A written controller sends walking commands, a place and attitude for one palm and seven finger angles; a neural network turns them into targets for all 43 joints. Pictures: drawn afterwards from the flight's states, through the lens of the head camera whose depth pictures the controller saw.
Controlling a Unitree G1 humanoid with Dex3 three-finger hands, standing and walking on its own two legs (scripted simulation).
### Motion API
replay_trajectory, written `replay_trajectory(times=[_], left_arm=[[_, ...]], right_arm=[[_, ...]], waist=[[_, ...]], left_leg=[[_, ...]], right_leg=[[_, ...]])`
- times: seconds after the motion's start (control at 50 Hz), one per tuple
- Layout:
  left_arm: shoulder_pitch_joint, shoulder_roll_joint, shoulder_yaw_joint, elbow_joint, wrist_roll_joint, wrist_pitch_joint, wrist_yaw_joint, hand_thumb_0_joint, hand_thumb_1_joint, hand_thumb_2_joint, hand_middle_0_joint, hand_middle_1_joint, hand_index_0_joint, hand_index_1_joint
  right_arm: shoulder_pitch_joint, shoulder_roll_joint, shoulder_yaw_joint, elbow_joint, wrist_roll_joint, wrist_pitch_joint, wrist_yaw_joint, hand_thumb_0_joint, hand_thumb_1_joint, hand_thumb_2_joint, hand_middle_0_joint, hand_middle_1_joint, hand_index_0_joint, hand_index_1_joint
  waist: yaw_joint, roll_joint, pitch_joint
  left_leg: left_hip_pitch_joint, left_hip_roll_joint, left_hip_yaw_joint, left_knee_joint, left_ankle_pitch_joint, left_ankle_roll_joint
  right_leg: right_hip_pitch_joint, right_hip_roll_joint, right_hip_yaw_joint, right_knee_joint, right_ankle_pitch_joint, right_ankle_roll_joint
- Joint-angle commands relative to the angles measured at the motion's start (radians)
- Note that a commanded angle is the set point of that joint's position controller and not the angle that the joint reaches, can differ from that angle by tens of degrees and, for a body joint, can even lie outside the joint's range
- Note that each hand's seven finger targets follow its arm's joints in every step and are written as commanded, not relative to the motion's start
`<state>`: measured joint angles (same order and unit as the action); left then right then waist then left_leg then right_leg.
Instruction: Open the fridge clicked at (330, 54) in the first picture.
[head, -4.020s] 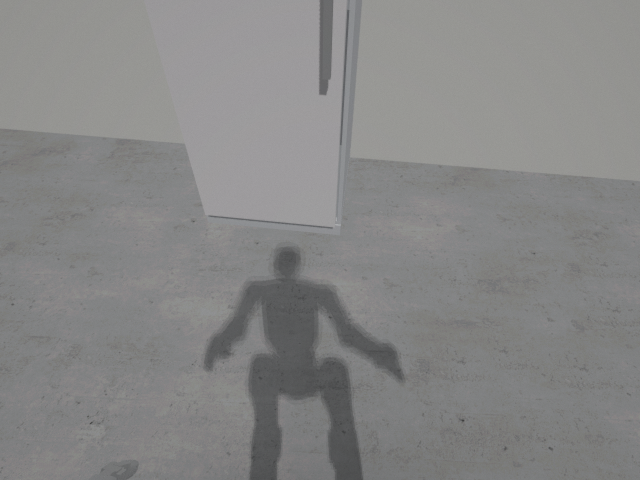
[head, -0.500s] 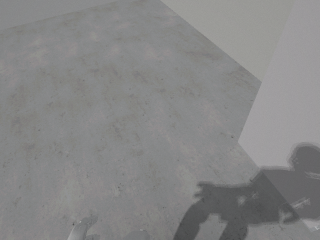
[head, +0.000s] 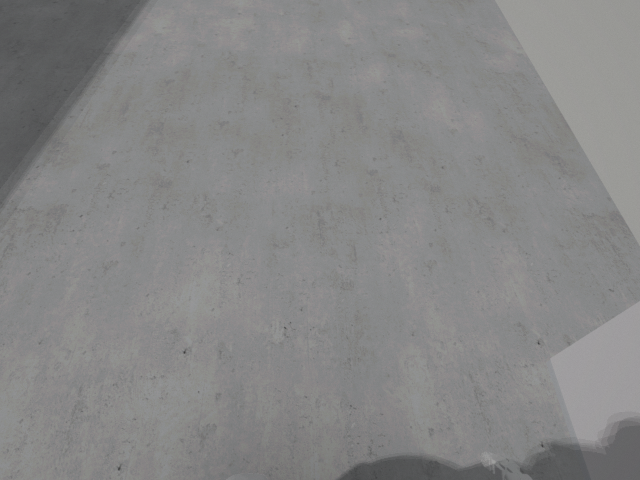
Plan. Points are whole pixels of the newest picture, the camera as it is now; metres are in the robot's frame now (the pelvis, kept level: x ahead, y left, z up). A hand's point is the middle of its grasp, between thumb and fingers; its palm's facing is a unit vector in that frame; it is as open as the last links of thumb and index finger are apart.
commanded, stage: walk to a spot facing it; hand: right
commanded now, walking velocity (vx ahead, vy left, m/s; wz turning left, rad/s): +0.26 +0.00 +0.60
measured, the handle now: out of the picture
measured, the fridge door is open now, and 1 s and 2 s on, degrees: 0 0 0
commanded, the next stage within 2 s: turn to face it in 1.04 s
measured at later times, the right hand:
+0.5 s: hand out of the picture +0.06 -0.20 -0.15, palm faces -0.08 +0.98 -0.18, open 7.4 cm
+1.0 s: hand (426, 330) +0.39 -0.16 -0.15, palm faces -0.48 +0.85 -0.20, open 7.4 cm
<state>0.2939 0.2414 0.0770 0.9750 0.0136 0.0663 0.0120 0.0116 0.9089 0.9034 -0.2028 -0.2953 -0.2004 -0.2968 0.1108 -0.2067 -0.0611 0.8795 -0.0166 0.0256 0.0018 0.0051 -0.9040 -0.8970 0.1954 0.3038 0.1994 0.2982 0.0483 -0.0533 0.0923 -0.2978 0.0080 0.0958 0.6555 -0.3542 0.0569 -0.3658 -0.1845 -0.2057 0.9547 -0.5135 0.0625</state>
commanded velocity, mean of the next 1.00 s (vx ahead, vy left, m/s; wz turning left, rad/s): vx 0.14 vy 0.00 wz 0.53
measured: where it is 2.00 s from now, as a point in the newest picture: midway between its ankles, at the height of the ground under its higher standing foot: (291, 470)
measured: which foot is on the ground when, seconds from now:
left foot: down 0.00-0.56, up 0.58-1.00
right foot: up 0.00-0.54, down 0.56-1.00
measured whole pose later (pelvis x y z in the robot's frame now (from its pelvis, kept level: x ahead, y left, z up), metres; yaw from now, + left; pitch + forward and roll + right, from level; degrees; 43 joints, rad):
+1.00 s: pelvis +0.19 -0.04 +0.01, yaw +31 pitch -1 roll +2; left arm 0.33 0.18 0.05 1.00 0.02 -0.01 0.03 0.00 0.92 0.90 -0.20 -0.30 -0.20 -0.30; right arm 0.12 -0.25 -0.10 0.92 -0.03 0.07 0.02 0.00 -0.91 -0.90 0.19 0.30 0.19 0.30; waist 0.02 0.03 0.09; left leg -0.53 0.08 0.07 0.98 -0.28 -0.06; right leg -0.09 -0.10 -0.35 0.48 -0.37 -0.04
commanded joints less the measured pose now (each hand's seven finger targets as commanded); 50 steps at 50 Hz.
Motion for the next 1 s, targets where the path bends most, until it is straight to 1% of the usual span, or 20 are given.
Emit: replay_trajectory(times=[0.0, 0.06, 0.12, 0.24, 0.36, 0.42, 0.46, 0.48, 0.5, 0.52, 0.54, 0.56, 0.58, 0.62, 0.66, 0.7, 0.76, 0.86, 0.94, 0.98], left_arm=[[-0.102, 0.083, 0.01, -0.129, 0.014, -0.03, -0.002, 0.0, 0.9, 0.9, -0.2, -0.3, -0.2, -0.3], [-0.049, 0.082, 0.016, -0.098, 0.021, -0.035, -0.013, 0.0, 0.9, 0.9, -0.2, -0.3, -0.2, -0.3], [-0.086, 0.088, 0.017, -0.101, 0.023, -0.044, -0.016, 0.0, 0.9, 0.9, -0.2, -0.3, -0.2, -0.3], [-0.173, 0.083, 0.014, -0.134, 0.02, -0.06, -0.023, 0.0, 0.9, 0.9, -0.2, -0.3, -0.2, -0.3], [-0.255, 0.063, 0.002, -0.17, 0.012, -0.082, -0.026, 0.0, 0.9, 0.9, -0.2, -0.3, -0.2, -0.3], [-0.279, 0.05, -0.006, -0.181, 0.006, -0.094, -0.024, 0.0, 0.9, 0.9, -0.2, -0.3, -0.2, -0.3], [-0.255, 0.046, -0.008, -0.175, 0.0, -0.103, -0.018, 0.0, 0.9, 0.9, -0.2, -0.3, -0.2, -0.3], [-0.214, 0.048, -0.008, -0.161, -0.001, -0.108, -0.013, 0.0, 0.9, 0.9, -0.2, -0.3, -0.2, -0.3], [-0.128, 0.061, -0.007, -0.132, -0.001, -0.116, -0.003, 0.0, 0.9, 0.9, -0.2, -0.3, -0.2, -0.3], [-0.007, 0.115, 0.003, -0.09, 0.001, -0.125, 0.011, 0.0, 0.9, 0.9, -0.2, -0.3, -0.2, -0.3], [0.098, 0.23, 0.028, -0.066, 0.014, -0.131, 0.016, 0.0, 0.9, 0.9, -0.2, -0.3, -0.2, -0.3], [0.126, 0.251, 0.03, -0.077, 0.003, -0.115, 0.014, 0.0, 0.9, 0.9, -0.2, -0.3, -0.2, -0.3], [0.051, 0.204, 0.016, -0.101, 0.008, -0.107, 0.01, 0.0, 0.9, 0.9, -0.2, -0.3, -0.2, -0.3], [-0.057, 0.104, -0.016, -0.112, 0.007, -0.113, 0.017, 0.0, 0.9, 0.9, -0.2, -0.3, -0.2, -0.3], [-0.071, 0.073, -0.027, -0.099, 0.003, -0.119, 0.022, 0.0, 0.9, 0.9, -0.2, -0.3, -0.2, -0.3], [-0.038, 0.062, -0.026, -0.084, 0.002, -0.123, 0.027, 0.0, 0.9, 0.9, -0.2, -0.3, -0.2, -0.3], [-0.004, 0.057, -0.021, -0.065, -0.001, -0.12, 0.03, 0.0, 0.9, 0.9, -0.2, -0.3, -0.2, -0.3], [0.04, 0.062, -0.01, -0.044, 0.005, -0.109, 0.028, 0.0, 0.9, 0.9, -0.2, -0.3, -0.2, -0.3], [0.085, 0.088, 0.002, -0.024, 0.014, -0.099, 0.024, 0.0, 0.9, 0.9, -0.2, -0.3, -0.2, -0.3], [0.095, 0.1, 0.009, -0.016, 0.016, -0.091, 0.019, 0.0, 0.9, 0.9, -0.2, -0.3, -0.2, -0.3]], right_arm=[[0.097, -0.188, -0.053, -0.041, 0.01, -0.013, -0.023, 0.0, -0.9, -0.9, 0.2, 0.3, 0.2, 0.3], [0.077, -0.175, -0.046, -0.04, 0.007, -0.034, -0.011, 0.0, -0.9, -0.9, 0.2, 0.3, 0.2, 0.3], [0.151, -0.177, -0.045, -0.018, 0.008, -0.052, -0.003, 0.0, -0.9, -0.9, 0.2, 0.3, 0.2, 0.3], [0.222, -0.165, -0.041, 0.011, 0.002, -0.07, 0.002, 0.0, -0.9, -0.9, 0.2, 0.3, 0.2, 0.3], [0.283, -0.155, -0.034, 0.05, -0.008, -0.079, -0.007, 0.0, -0.9, -0.9, 0.2, 0.3, 0.2, 0.3], [0.294, -0.16, -0.034, 0.065, -0.008, -0.076, -0.011, 0.0, -0.9, -0.9, 0.2, 0.3, 0.2, 0.3], [0.287, -0.162, -0.034, 0.075, -0.008, -0.074, -0.012, 0.0, -0.9, -0.9, 0.2, 0.3, 0.2, 0.3], [0.267, -0.168, -0.036, 0.073, -0.005, -0.071, -0.011, 0.0, -0.9, -0.9, 0.2, 0.3, 0.2, 0.3], [0.238, -0.161, -0.04, 0.068, 0.0, -0.068, -0.011, 0.0, -0.9, -0.9, 0.2, 0.3, 0.2, 0.3], [0.226, -0.128, -0.036, 0.061, 0.007, -0.068, -0.005, 0.0, -0.9, -0.9, 0.2, 0.3, 0.2, 0.3], [0.26, -0.069, -0.028, 0.049, 0.021, -0.066, 0.007, 0.0, -0.9, -0.9, 0.2, 0.3, 0.2, 0.3], [0.242, -0.085, -0.027, 0.039, 0.011, -0.068, 0.007, 0.0, -0.9, -0.9, 0.2, 0.3, 0.2, 0.3], [0.243, -0.1, -0.04, 0.046, -0.002, -0.056, 0.009, 0.0, -0.9, -0.9, 0.2, 0.3, 0.2, 0.3], [0.22, -0.086, -0.047, 0.074, -0.015, -0.035, 0.023, 0.0, -0.9, -0.9, 0.2, 0.3, 0.2, 0.3], [0.237, -0.061, -0.045, 0.079, -0.011, -0.016, 0.032, 0.0, -0.9, -0.9, 0.2, 0.3, 0.2, 0.3], [0.258, -0.047, -0.046, 0.082, -0.009, 0.001, 0.026, 0.0, -0.9, -0.9, 0.2, 0.3, 0.2, 0.3], [0.217, -0.038, -0.048, 0.063, -0.01, 0.016, 0.024, 0.0, -0.9, -0.9, 0.2, 0.3, 0.2, 0.3], [0.088, -0.034, -0.043, 0.007, -0.012, 0.032, 0.025, 0.0, -0.9, -0.9, 0.2, 0.3, 0.2, 0.3], [-0.034, -0.038, -0.028, -0.039, -0.012, 0.028, 0.028, 0.0, -0.9, -0.9, 0.2, 0.3, 0.2, 0.3], [-0.059, -0.039, -0.025, -0.055, -0.012, 0.024, 0.027, 0.0, -0.9, -0.9, 0.2, 0.3, 0.2, 0.3]], waist=[[-0.076, 0.2, -0.096], [-0.045, 0.192, -0.088], [-0.07, 0.184, -0.075], [-0.086, 0.17, -0.034], [-0.104, 0.159, -0.026], [-0.11, 0.156, -0.034], [-0.095, 0.166, -0.05], [-0.072, 0.158, -0.057], [-0.03, 0.143, -0.089], [0.018, 0.049, -0.151], [0.042, -0.238, -0.245], [0.046, -0.221, -0.215], [0.013, -0.125, -0.131], [-0.038, -0.079, 0.003], [-0.07, -0.088, 0.003], [-0.077, -0.089, -0.044], [-0.071, -0.079, -0.063], [-0.047, -0.083, -0.027], [-0.004, -0.1, -0.033], [0.002, -0.11, -0.042]], left_leg=[[0.199, 0.254, -0.368, -0.351, 0.348, 0.096], [0.168, 0.19, -0.306, -0.388, 0.228, 0.067], [0.193, 0.186, -0.356, -0.408, 0.181, 0.078], [0.201, 0.196, -0.445, -0.456, 0.037, 0.115], [0.241, 0.216, -0.504, -0.443, 0.111, 0.149], [0.223, 0.208, -0.499, -0.397, 0.239, 0.144], [0.193, 0.193, -0.503, -0.343, 0.336, 0.129], [0.153, 0.169, -0.479, -0.304, 0.358, 0.11], [0.076, 0.124, -0.444, -0.218, 0.363, 0.078], [-0.063, 0.042, -0.374, -0.059, 0.319, 0.037], [-0.299, -0.091, -0.224, 0.229, -0.094, -0.027], [-0.349, -0.045, -0.154, 0.426, -0.247, -0.051], [-0.334, 0.007, -0.155, 0.5, -0.224, -0.061], [-0.299, 0.05, -0.135, 0.545, -0.081, -0.076], [-0.264, 0.062, -0.106, 0.561, 0.011, -0.095], [-0.261, 0.055, -0.098, 0.584, 0.045, -0.108], [-0.301, 0.061, -0.083, 0.577, 0.086, -0.119], [-0.355, 0.078, -0.061, 0.476, 0.114, -0.129], [-0.318, 0.072, -0.01, 0.273, 0.054, -0.117], [-0.281, 0.062, 0.01, 0.197, 0.022, -0.103]], right_leg=[[-0.274, 0.013, 0.178, 0.242, 0.105, 0.029], [-0.236, 0.027, 0.166, 0.188, 0.212, 0.045], [-0.272, 0.037, 0.174, 0.157, 0.235, 0.05], [-0.313, 0.048, 0.194, 0.066, 0.254, 0.045], [-0.281, 0.081, 0.195, -0.087, 0.209, 0.022], [-0.183, 0.113, 0.18, -0.204, 0.177, 0.006], [-0.071, 0.138, 0.167, -0.307, 0.169, -0.005], [0.022, 0.152, 0.153, -0.381, 0.209, -0.008], [0.184, 0.152, 0.154, -0.498, 0.283, -0.014], [0.432, 0.081, 0.203, -0.564, 0.315, -0.034], [0.637, -0.229, 0.548, -0.621, 0.294, -0.121], [0.547, -0.352, 0.63, -0.675, 0.275, -0.193], [0.38, -0.339, 0.576, -0.719, 0.161, -0.21], [0.189, -0.224, 0.398, -0.753, 0.255, -0.144], [0.157, -0.162, 0.238, -0.725, 0.493, -0.112], [0.199, -0.142, 0.147, -0.681, 0.712, -0.114], [0.244, -0.139, 0.085, -0.648, 0.832, -0.118], [0.295, -0.163, 0.053, -0.632, 0.834, -0.157], [0.367, -0.176, 0.013, -0.584, 0.887, -0.169], [0.384, -0.193, -0.007, -0.556, 0.909, -0.172]])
